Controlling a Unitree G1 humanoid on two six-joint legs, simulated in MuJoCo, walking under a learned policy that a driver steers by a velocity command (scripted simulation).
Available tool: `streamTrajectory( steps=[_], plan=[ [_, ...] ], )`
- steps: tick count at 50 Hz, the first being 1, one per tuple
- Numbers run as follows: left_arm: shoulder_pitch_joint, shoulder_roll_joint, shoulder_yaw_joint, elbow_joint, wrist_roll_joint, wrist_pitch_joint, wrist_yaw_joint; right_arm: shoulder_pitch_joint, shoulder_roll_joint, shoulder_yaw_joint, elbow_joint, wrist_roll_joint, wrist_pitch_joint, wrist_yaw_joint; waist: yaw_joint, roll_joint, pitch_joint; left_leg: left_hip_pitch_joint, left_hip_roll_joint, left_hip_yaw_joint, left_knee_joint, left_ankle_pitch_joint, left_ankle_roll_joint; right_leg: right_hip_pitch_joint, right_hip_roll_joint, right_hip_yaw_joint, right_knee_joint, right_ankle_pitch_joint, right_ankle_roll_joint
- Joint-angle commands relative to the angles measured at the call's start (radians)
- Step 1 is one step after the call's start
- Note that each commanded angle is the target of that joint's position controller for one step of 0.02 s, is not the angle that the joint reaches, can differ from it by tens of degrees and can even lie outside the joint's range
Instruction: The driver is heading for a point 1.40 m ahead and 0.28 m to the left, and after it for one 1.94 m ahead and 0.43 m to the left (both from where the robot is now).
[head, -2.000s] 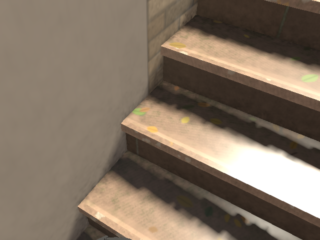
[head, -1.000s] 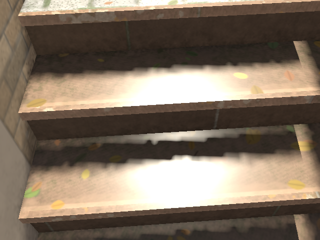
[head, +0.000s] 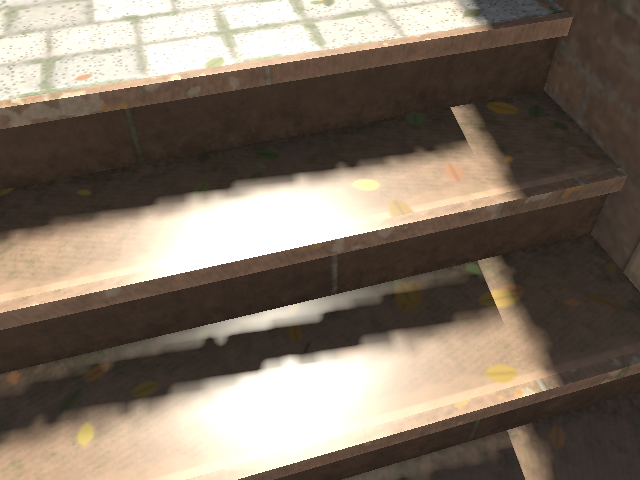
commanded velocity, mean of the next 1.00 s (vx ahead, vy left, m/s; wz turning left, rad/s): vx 0.29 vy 0.00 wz -0.01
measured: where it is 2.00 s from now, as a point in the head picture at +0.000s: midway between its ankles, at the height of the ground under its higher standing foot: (345, 389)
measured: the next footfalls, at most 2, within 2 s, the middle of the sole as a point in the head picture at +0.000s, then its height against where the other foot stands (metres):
left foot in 0.42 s outside the picture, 0.18 m higher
right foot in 0.94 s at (415, 374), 0.17 m higher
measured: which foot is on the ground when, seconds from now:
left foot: down 0.00-0.04, up 0.06-0.40, down 0.42-1.00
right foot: down 0.00-0.44, up 0.46-0.92, down 0.94-1.00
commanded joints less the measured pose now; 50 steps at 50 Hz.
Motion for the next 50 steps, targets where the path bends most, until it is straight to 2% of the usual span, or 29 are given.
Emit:
streamTrajectory(
  steps=[1, 3, 4, 5, 6, 8, 10, 13, 15, 17, 18, 19, 20, 21, 22, 23, 24, 26, 29, 34, 40, 41, 44, 45, 46, 47, 48, 49, 50],
  plan=[
    [0.026, 0.061, 0.006, -0.046, -0.012, -0.051, -0.020, -0.060, -0.100, -0.015, -0.049, -0.001, -0.020, 0.006, 0.034, -0.009, 0.174, -0.166, 0.076, -0.064, -0.042, -0.119, 0.141, -0.021, -0.011, 0.038, -0.140, -0.042, -0.074],
    [0.198, 0.163, 0.043, -0.013, -0.034, -0.059, -0.026, -0.038, -0.070, 0.001, -0.045, -0.010, -0.050, 0.026, 0.069, -0.231, 0.089, -0.361, -0.002, 0.032, 0.270, -0.041, 0.091, 0.204, -0.183, 0.347, -0.205, 0.122, -0.173],
    [0.329, 0.199, 0.060, 0.015, -0.032, -0.052, -0.024, -0.051, -0.057, 0.011, -0.047, -0.013, -0.066, 0.037, 0.115, -0.262, 0.057, -0.527, -0.040, 0.013, 0.526, -0.124, 0.062, 0.344, -0.288, 0.573, -0.278, 0.163, -0.261],
    [0.371, 0.183, 0.057, 0.031, 0.009, -0.057, -0.021, -0.077, -0.053, 0.012, -0.033, 0.006, -0.084, 0.051, 0.135, -0.195, 0.036, -0.671, -0.069, -0.064, 0.980, -0.216, 0.021, 0.411, -0.364, 0.670, -0.298, 0.327, -0.329],
    [0.344, 0.182, 0.053, 0.035, 0.051, -0.053, -0.018, -0.086, -0.041, 0.014, -0.027, 0.023, -0.098, 0.058, 0.111, -0.117, 0.012, -0.820, -0.071, -0.143, 1.322, -0.230, 0.005, 0.472, -0.375, 0.560, -0.240, 0.536, -0.334],
    [0.275, 0.097, 0.020, 0.052, 0.065, -0.046, -0.029, -0.208, 0.011, 0.042, -0.089, 0.045, -0.101, 0.053, 0.109, -0.085, 0.063, -1.128, -0.062, -0.182, 1.765, -0.277, -0.002, 0.514, -0.333, 0.362, -0.200, 0.617, -0.276],
    [0.275, -0.003, -0.017, 0.099, 0.052, -0.039, -0.042, -0.269, 0.065, 0.079, -0.165, 0.045, -0.093, 0.061, 0.096, -0.061, 0.076, -1.323, -0.048, -0.184, 1.975, -0.325, 0.009, 0.507, -0.292, 0.277, -0.192, 0.430, -0.214],
    [0.226, 0.009, -0.038, 0.135, 0.024, -0.033, -0.020, -0.351, 0.138, 0.141, -0.277, 0.016, -0.088, 0.087, 0.051, -0.020, 0.164, -1.477, -0.018, -0.148, 2.004, -0.303, 0.013, 0.305, -0.292, 0.213, -0.297, 0.170, -0.159],
    [0.087, 0.041, -0.056, 0.106, -0.009, -0.038, 0.005, -0.455, 0.104, 0.173, -0.392, -0.017, -0.085, 0.095, -0.021, 0.004, 0.245, -1.194, 0.044, 0.005, 1.562, -0.101, -0.002, -0.166, -0.179, 0.035, -0.495, 0.098, -0.128],
    [0.105, 0.091, -0.053, 0.132, -0.040, -0.070, 0.035, -0.490, 0.074, 0.191, -0.428, -0.030, -0.078, 0.094, -0.038, -0.022, 0.181, -0.511, 0.033, 0.200, 1.165, 0.107, 0.025, -0.523, -0.149, -0.004, -0.762, 0.510, -0.186],
    [0.151, 0.149, -0.047, 0.144, -0.060, -0.087, 0.029, -0.433, 0.004, 0.152, -0.414, -0.026, -0.096, 0.090, -0.086, -0.113, 0.036, -0.243, -0.053, 0.256, 1.106, 0.069, 0.027, -0.412, -0.148, -0.017, -0.611, 1.324, -0.216],
    [0.189, 0.255, -0.028, 0.156, -0.035, -0.077, 0.016, -0.246, -0.082, 0.108, -0.337, -0.031, -0.100, 0.079, -0.176, -0.178, -0.167, -0.139, -0.121, 0.257, 1.087, -0.047, 0.038, -0.132, -0.184, -0.034, -0.365, 2.003, -0.210],
    [0.167, 0.366, 0.008, 0.176, -0.009, -0.058, 0.005, -0.051, -0.129, 0.084, -0.284, -0.029, -0.088, 0.075, -0.257, -0.297, -0.251, -0.142, -0.112, 0.163, 0.906, -0.065, 0.043, 0.120, -0.229, 0.002, -0.185, 2.237, -0.186],
    [0.121, 0.357, 0.020, 0.165, -0.032, -0.046, -0.007, 0.027, -0.171, 0.066, -0.242, -0.041, -0.079, 0.063, -0.271, -0.316, -0.268, -0.168, -0.108, 0.025, 0.602, -0.030, 0.062, 0.289, -0.212, 0.007, 0.021, 2.141, -0.155],
    [0.111, 0.267, 0.009, 0.133, -0.003, -0.056, -0.011, 0.141, -0.243, 0.031, -0.159, -0.076, -0.058, 0.057, -0.257, -0.125, -0.245, 0.003, -0.016, -0.296, 0.416, 0.037, 0.126, 0.119, -0.173, 0.084, 0.279, 1.652, -0.138],
    [0.144, 0.050, -0.031, 0.114, 0.015, -0.085, -0.048, 0.263, -0.313, 0.007, -0.040, -0.086, -0.028, 0.042, -0.168, 0.473, -0.291, 0.208, 0.231, -0.804, 0.039, 0.249, 0.300, -0.227, 0.175, 0.159, 0.757, 0.255, -0.081],
    [0.110, 0.026, -0.030, 0.104, 0.008, -0.116, -0.089, 0.238, -0.215, 0.021, -0.013, -0.104, -0.045, 0.035, -0.159, 0.248, -0.273, 0.097, 0.300, -0.998, -0.093, -0.070, 0.325, -0.391, 0.232, 0.385, 1.218, 0.153, -0.068],
    [-0.165, -0.042, -0.060, -0.072, -0.018, -0.119, -0.109, 0.082, -0.028, 0.051, 0.072, -0.057, -0.061, 0.069, -0.065, 0.010, 0.109, -0.252, 0.269, -0.698, -0.037, -0.117, 0.216, -0.629, 0.147, 0.275, 1.470, 0.137, -0.115],
    [0.002, -0.060, -0.080, -0.061, -0.041, -0.081, -0.098, -0.032, 0.154, 0.096, 0.130, -0.071, -0.078, 0.093, 0.086, -0.027, 0.123, -0.347, 0.165, -0.283, -0.003, 0.184, 0.096, -0.662, 0.127, 0.291, 1.644, 0.175, -0.142],
    [-0.069, -0.075, -0.110, -0.123, -0.006, -0.031, -0.067, -0.018, 0.071, 0.092, 0.121, -0.070, -0.059, 0.093, 0.092, -0.003, 0.124, -0.362, 0.121, 0.004, -0.063, 0.494, 0.076, -0.825, 0.078, 0.139, 1.443, 0.268, -0.043],
    [-0.335, -0.095, -0.125, -0.241, -0.004, -0.023, -0.044, 0.286, 0.008, 0.070, 0.132, -0.056, -0.028, 0.029, -0.084, 0.142, 0.057, 0.210, 0.230, -0.149, -0.053, 0.755, 0.112, -1.265, -0.044, 0.038, 1.609, 0.121, 0.037],
    [-0.412, -0.093, -0.134, -0.284, -0.001, -0.026, -0.054, 0.305, -0.003, 0.065, 0.122, -0.032, -0.014, 0.019, -0.100, 0.126, 0.057, 0.253, 0.208, -0.137, -0.070, 0.646, 0.102, -1.278, -0.082, -0.030, 1.455, 0.120, 0.065],
    [-0.592, -0.141, -0.176, -0.412, 0.010, -0.015, -0.075, 0.323, -0.014, 0.053, 0.120, -0.012, 0.005, -0.013, -0.125, 0.157, 0.053, 0.079, 0.199, -0.110, -0.273, 0.732, 0.109, -0.911, -0.122, -0.192, 0.940, 0.116, 0.085],
    [-0.609, -0.169, -0.185, -0.446, -0.022, -0.008, -0.066, 0.325, -0.053, 0.044, 0.127, 0.001, -0.001, -0.013, -0.087, 0.227, 0.078, -0.047, 0.215, -0.092, -0.327, 0.892, 0.098, -0.613, -0.092, -0.189, 0.716, -0.079, 0.041],
    [-0.548, -0.085, -0.145, -0.415, -0.033, -0.009, -0.057, 0.407, -0.095, 0.042, 0.167, -0.018, -0.019, -0.001, -0.081, 0.251, 0.025, -0.020, 0.218, -0.069, -0.280, 1.375, 0.119, -0.452, 0.036, -0.349, 0.717, -0.090, -0.011],
    [-0.290, -0.053, -0.116, -0.327, -0.027, -0.013, -0.048, 0.372, -0.135, 0.043, 0.178, -0.034, -0.045, 0.021, 0.039, 0.381, -0.087, 0.122, 0.254, -0.049, -0.152, 1.923, 0.127, -0.310, 0.061, -0.242, 0.694, -0.006, -0.085],
    [-0.108, 0.052, -0.080, -0.284, 0.005, -0.020, -0.052, 0.296, -0.151, 0.045, 0.156, -0.025, -0.083, 0.039, 0.144, 0.361, -0.187, 0.201, 0.240, -0.040, -0.015, 1.970, 0.088, -0.189, 0.018, -0.089, 0.531, 0.131, -0.149],
    [-0.039, 0.048, -0.058, -0.224, 0.029, -0.014, -0.045, 0.390, -0.107, 0.046, 0.183, -0.019, -0.112, 0.063, 0.136, 0.252, -0.357, -0.018, 0.217, -0.066, 0.148, 1.913, 0.047, 0.106, -0.068, 0.148, 0.543, 0.197, -0.264],
    [0.068, 0.123, -0.022, -0.164, 0.051, 0.017, -0.018, 0.310, -0.132, 0.037, 0.179, -0.004, -0.127, 0.081, 0.190, 0.105, -0.388, -0.093, 0.108, -0.074, 0.311, 1.465, 0.011, 0.183, -0.157, 0.392, 0.278, 0.183, -0.315]
  ],
)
